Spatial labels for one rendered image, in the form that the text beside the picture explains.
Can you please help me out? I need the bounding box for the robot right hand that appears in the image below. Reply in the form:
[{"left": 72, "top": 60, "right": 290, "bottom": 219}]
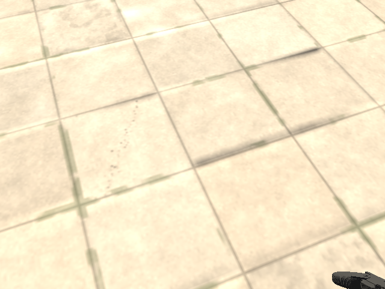
[{"left": 332, "top": 272, "right": 385, "bottom": 289}]

